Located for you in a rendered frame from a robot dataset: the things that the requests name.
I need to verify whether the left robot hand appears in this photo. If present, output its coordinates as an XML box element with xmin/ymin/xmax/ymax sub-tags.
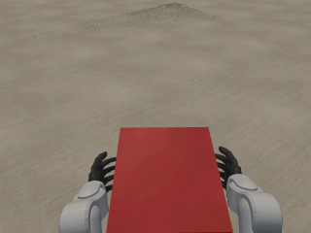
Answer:
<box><xmin>88</xmin><ymin>151</ymin><xmax>117</xmax><ymax>193</ymax></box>

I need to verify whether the right robot hand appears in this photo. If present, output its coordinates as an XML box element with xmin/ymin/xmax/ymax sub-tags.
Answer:
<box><xmin>215</xmin><ymin>146</ymin><xmax>242</xmax><ymax>190</ymax></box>

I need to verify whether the robot right forearm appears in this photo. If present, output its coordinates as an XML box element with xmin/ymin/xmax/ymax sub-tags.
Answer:
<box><xmin>225</xmin><ymin>174</ymin><xmax>285</xmax><ymax>233</ymax></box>

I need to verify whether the carton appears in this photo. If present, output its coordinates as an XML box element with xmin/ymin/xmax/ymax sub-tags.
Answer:
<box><xmin>106</xmin><ymin>127</ymin><xmax>233</xmax><ymax>233</ymax></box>

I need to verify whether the robot left forearm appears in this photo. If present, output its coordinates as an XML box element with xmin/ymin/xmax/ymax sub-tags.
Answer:
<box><xmin>58</xmin><ymin>181</ymin><xmax>109</xmax><ymax>233</ymax></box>

